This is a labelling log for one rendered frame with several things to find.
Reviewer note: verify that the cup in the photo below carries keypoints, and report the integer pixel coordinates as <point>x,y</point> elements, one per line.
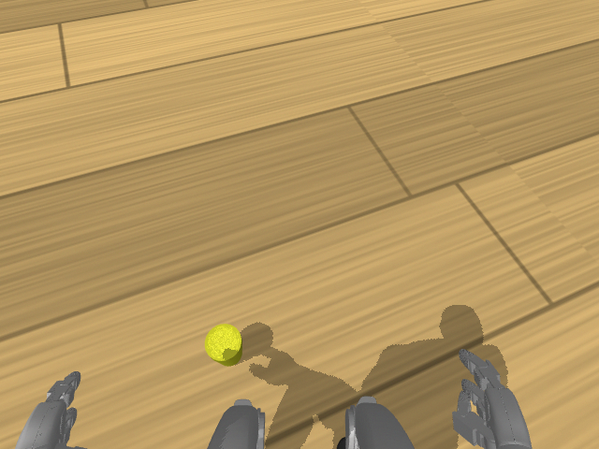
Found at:
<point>224,344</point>

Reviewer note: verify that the right robot hand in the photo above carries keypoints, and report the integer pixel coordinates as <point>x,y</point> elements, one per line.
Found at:
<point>500,421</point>

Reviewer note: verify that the left robot hand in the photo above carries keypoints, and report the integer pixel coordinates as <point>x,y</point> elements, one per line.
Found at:
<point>49,425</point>

